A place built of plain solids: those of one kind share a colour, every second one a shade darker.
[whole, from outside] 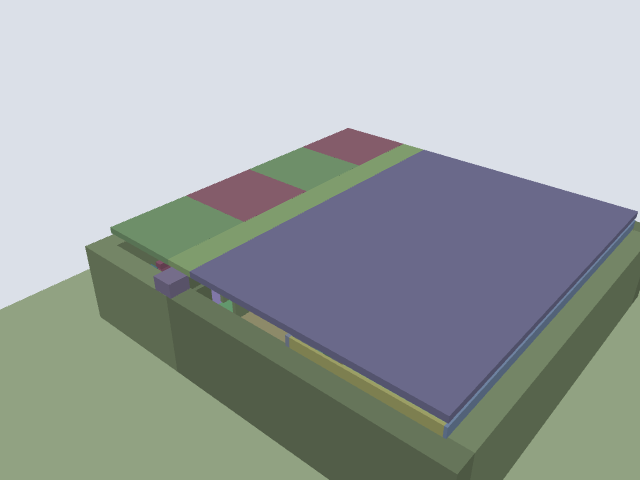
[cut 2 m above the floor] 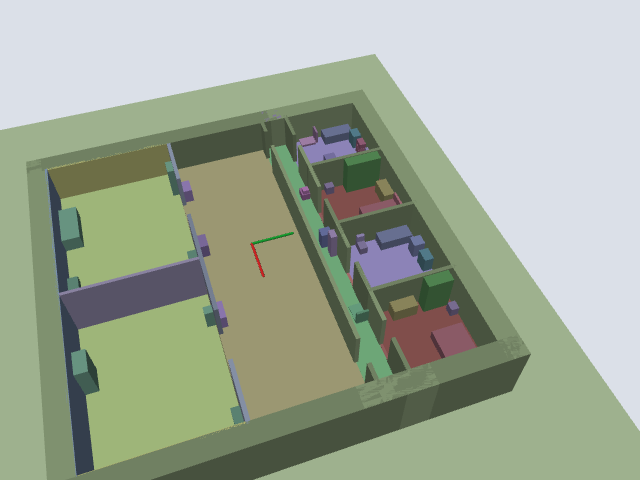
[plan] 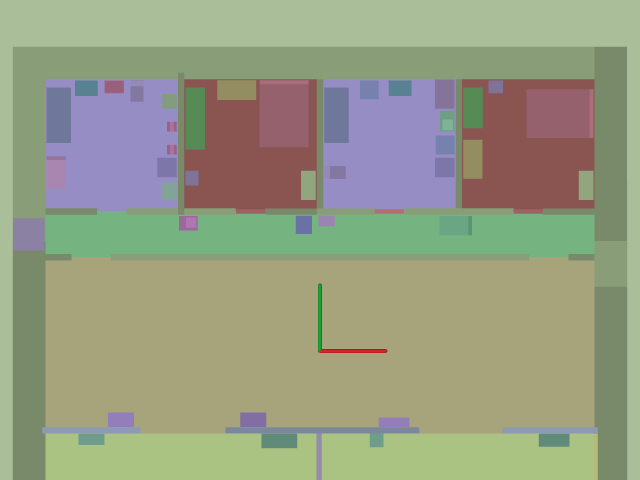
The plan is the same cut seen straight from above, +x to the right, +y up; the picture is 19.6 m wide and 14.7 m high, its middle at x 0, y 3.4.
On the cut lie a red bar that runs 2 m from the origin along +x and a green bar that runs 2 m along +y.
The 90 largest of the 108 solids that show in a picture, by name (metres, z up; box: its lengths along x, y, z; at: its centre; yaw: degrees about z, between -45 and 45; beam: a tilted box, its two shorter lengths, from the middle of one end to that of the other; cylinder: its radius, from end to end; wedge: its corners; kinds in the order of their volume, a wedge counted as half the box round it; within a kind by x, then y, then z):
{
 "ground_under_all_1": {"box": [34.4, 33.79, 0.4], "at": [0.0, -3.32, -0.75]},
 "wall_1": {"box": [1.0, 13.58, 4.01], "at": [-8.91, -3.02, 1.41]},
 "wall_2": {"box": [1.0, 1.1, 4.01], "at": [-8.91, 2.52, 1.41]},
 "wall_3": {"box": [1.0, 1.1, 4.01], "at": [-8.91, 4.62, 1.41]},
 "wall_4": {"box": [1.0, 5.95, 4.01], "at": [-8.91, 6.34, 1.41]},
 "wall_5": {"box": [1.0, 0.2, 4.01], "at": [-8.11, 2.87, 1.41]},
 "wall_6": {"box": [1.78, 0.2, 4.01], "at": [-7.72, 4.27, 1.41]},
 "wall_7": {"box": [1.78, 0.2, 4.01], "at": [-7.72, 4.27, 1.41]},
 "wall_8": {"box": [6.06, 1.0, 4.01], "at": [-6.38, 8.82, 1.41]},
 "wall_9": {"box": [1.78, 0.2, 4.01], "at": [-5.04, 4.27, 1.41]},
 "wall_10": {"box": [3.35, 0.2, 4.01], "at": [-4.25, 4.27, 1.41]},
 "wall_11": {"box": [0.2, 4.35, 4.01], "at": [-4.25, 6.34, 1.41]},
 "wall_12": {"box": [1.78, 0.2, 4.01], "at": [-3.47, 4.27, 1.41]},
 "wall_13": {"box": [6.06, 1.0, 4.01], "at": [-2.13, 8.82, 1.41]},
 "wall_14": {"box": [1.78, 0.2, 4.01], "at": [-0.79, 4.27, 1.41]},
 "wall_15": {"box": [18.81, 1.0, 4.01], "at": [0.0, -9.31, 1.41]},
 "wall_16": {"box": [12.82, 0.2, 4.01], "at": [0.0, 2.87, 1.41]},
 "wall_17": {"box": [3.35, 0.2, 4.01], "at": [0.0, 4.27, 1.41]},
 "wall_18": {"box": [0.2, 4.35, 4.01], "at": [0.0, 6.34, 1.41]},
 "wall_19": {"box": [1.78, 0.2, 4.01], "at": [0.79, 4.27, 1.41]},
 "wall_20": {"box": [6.06, 1.0, 4.01], "at": [2.13, 8.82, 1.41]},
 "wall_21": {"box": [1.78, 0.2, 4.01], "at": [3.47, 4.27, 1.41]},
 "wall_22": {"box": [3.35, 0.2, 4.01], "at": [4.25, 4.27, 1.41]},
 "wall_23": {"box": [0.2, 4.35, 4.01], "at": [4.25, 6.34, 1.41]},
 "wall_24": {"box": [1.78, 0.2, 4.01], "at": [5.04, 4.27, 1.41]},
 "wall_25": {"box": [6.06, 1.0, 4.01], "at": [6.38, 8.82, 1.41]},
 "wall_26": {"box": [1.78, 0.2, 4.01], "at": [7.72, 4.27, 1.41]},
 "wall_27": {"box": [1.78, 0.2, 4.01], "at": [7.72, 4.27, 1.41]},
 "wall_28": {"box": [1.0, 0.2, 4.01], "at": [8.11, 2.87, 1.41]},
 "wall_29": {"box": [1.0, 13.58, 4.01], "at": [8.91, -3.02, 1.41]},
 "wall_30": {"box": [1.0, 3.2, 4.01], "at": [8.91, 3.57, 1.41]},
 "wall_31": {"box": [1.0, 5.95, 4.01], "at": [8.91, 6.34, 1.41]},
 "floor_upper_1": {"box": [17.01, 5.4, 1.4], "at": [0.0, 0.17, 0.1]},
 "floor_lower_1": {"box": [8.28, 6.26, 1.22], "at": [-4.25, -5.66, 0.01]},
 "floor_lower_2": {"box": [8.33, 6.26, 0.6], "at": [4.22, -5.66, -0.3]},
 "ceil_hall_1": {"box": [17.01, 11.78, 0.3], "at": [0.0, -3.02, 4.2]},
 "floor_bedroom_1": {"box": [4.26, 4.15, 1.4], "at": [-2.13, 6.34, 0.1]},
 "floor_bedroom_2": {"box": [4.26, 4.15, 1.4], "at": [6.38, 6.34, 0.1]},
 "floor_wetroom_1": {"box": [4.26, 4.15, 1.4], "at": [-6.38, 6.34, 0.1]},
 "floor_wetroom_2": {"box": [4.26, 4.15, 1.4], "at": [2.13, 6.34, 0.1]},
 "floor_back_corridor_1": {"box": [17.01, 1.4, 1.4], "at": [0.0, 3.57, 0.1]},
 "ceil_bedroom_1": {"box": [4.26, 4.15, 0.3], "at": [-2.13, 6.34, 4.2]},
 "ceil_bedroom_2": {"box": [4.26, 4.15, 0.3], "at": [6.38, 6.34, 4.2]},
 "ceil_wetroom_1": {"box": [4.26, 4.15, 0.3], "at": [-6.38, 6.34, 4.2]},
 "ceil_wetroom_2": {"box": [4.26, 4.15, 0.3], "at": [2.13, 6.34, 4.2]},
 "leaf_far_1": {"box": [17.01, 0.12, 4.48], "at": [0.0, -8.85, 1.64]},
 "pier_1": {"box": [3.01, 0.2, 3.09], "at": [-7.0, -2.43, 2.34]},
 "pier_2": {"box": [5.94, 0.2, 3.09], "at": [0.07, -2.43, 2.34]},
 "pier_3": {"box": [2.91, 0.2, 3.09], "at": [7.05, -2.43, 2.34]},
 "ceil_back_corridor_1": {"box": [17.01, 1.4, 0.3], "at": [0.0, 3.57, 4.2]},
 "leaf_1": {"box": [0.12, 6.26, 4.48], "at": [-8.45, -5.66, 1.64]},
 "leaf_2": {"box": [0.12, 6.26, 4.48], "at": [8.45, -5.66, 1.64]},
 "furn_lower_1": {"box": [0.8, 0.35, 1.8], "at": [-7.0, -2.7, 1.52]},
 "furn_lower_2": {"box": [2.2, 0.9, 0.81], "at": [-5.58, -8.34, 1.02]},
 "furn_lower_3": {"box": [1.35, 0.5, 0.51], "at": [-1.57, -8.54, 0.87]},
 "furn_lower_4": {"box": [1.1, 0.45, 0.76], "at": [-1.25, -2.75, 0.99]},
 "furn_lower_5": {"box": [0.42, 0.42, 1.1], "at": [1.74, -2.74, 0.55]},
 "furn_lower_6": {"box": [1.15, 0.6, 1.8], "at": [3.04, -8.49, 0.9]},
 "furn_lower_7": {"box": [0.95, 0.4, 0.81], "at": [7.17, -2.73, 0.4]},
 "partition_1": {"box": [0.16, 6.26, 4.48], "at": [-0.03, -5.66, 1.64]},
 "door_leaf_1": {"box": [0.97, 1.0, 4.67], "at": [-8.92, 3.57, 1.74]},
 "wardrobe_bedroom_1": {"box": [0.6, 1.9, 2.06], "at": [-3.82, 7.12, 1.82]},
 "wardrobe_bedroom_2": {"box": [0.6, 1.25, 2.06], "at": [4.68, 7.45, 1.82]},
 "bed_bedroom_1": {"box": [1.5, 2.05, 0.51], "at": [-1.1, 7.26, 1.05]},
 "bed_bedroom_2": {"box": [2.05, 1.5, 0.51], "at": [7.35, 7.27, 1.05]},
 "bathtub_wetroom_1": {"box": [0.75, 1.7, 0.56], "at": [-8.0, 7.22, 1.08]},
 "bathtub_wetroom_2": {"box": [0.75, 1.7, 0.56], "at": [0.51, 7.22, 1.08]},
 "desk_bedroom_1": {"box": [1.2, 0.6, 0.76], "at": [-2.55, 7.99, 1.17]},
 "desk_bedroom_2": {"box": [0.6, 1.2, 0.76], "at": [4.68, 5.87, 1.17]},
 "fridge_wetroom_1": {"box": [0.6, 0.6, 1.8], "at": [-4.68, 5.62, 1.7]},
 "fridge_wetroom_2": {"box": [0.6, 0.6, 0.85], "at": [3.82, 5.62, 1.22]},
 "beside_upper_1": {"box": [0.8, 0.45, 0.81], "at": [-6.09, -2.11, 1.2]},
 "beside_upper_2": {"box": [0.8, 0.45, 0.81], "at": [-2.04, -2.11, 1.2]},
 "beside_upper_3": {"box": [0.95, 0.3, 0.81], "at": [2.27, -2.18, 1.2]},
 "chest_bedroom_1": {"box": [0.45, 0.9, 0.81], "at": [-0.35, 5.07, 1.2]},
 "chest_bedroom_2": {"box": [0.45, 0.9, 0.81], "at": [8.15, 5.07, 1.2]},
 "barrel_wetroom_1": {"box": [0.58, 0.58, 0.89], "at": [1.51, 8.0, 1.24]},
 "barrel_wetroom_2": {"box": [0.58, 0.58, 0.89], "at": [3.83, 6.31, 1.24]},
 "basin_wetroom_1": {"box": [0.7, 0.48, 0.86], "at": [-7.15, 8.05, 1.23]},
 "basin_wetroom_2": {"box": [0.7, 0.48, 0.86], "at": [2.45, 8.05, 1.23]},
 "step_saddle_1": {"box": [0.9, 0.14, 1.41], "at": [-2.13, 4.27, 0.11]},
 "step_saddle_2": {"box": [0.9, 0.14, 1.41], "at": [2.13, 4.27, 0.11]},
 "step_saddle_3": {"box": [0.9, 0.14, 1.41], "at": [6.38, 4.27, 0.11]},
 "hamper_wetroom_1": {"box": [0.6, 0.9, 0.72], "at": [3.82, 7.87, 1.16]},
 "seat_stack_back_corridor_1": {"box": [0.5, 0.56, 0.95], "at": [-0.49, 3.86, 1.27]},
 "rack_back_corridor_1": {"box": [0.5, 0.32, 1.5], "at": [0.2, 3.98, 1.55]},
 "wc_wetroom_1": {"box": [0.4, 0.66, 0.42], "at": [-5.6, 7.96, 1.01]},
 "wc_wetroom_2": {"box": [0.66, 0.4, 0.42], "at": [0.46, 5.47, 1.01]},
 "boxes_wetroom_1": {"box": [0.45, 0.64, 0.41], "at": [3.9, 7.04, 1.0]},
 "bin_wetroom_1": {"box": [0.45, 0.45, 0.56], "at": [-4.61, 7.64, 1.07]}
}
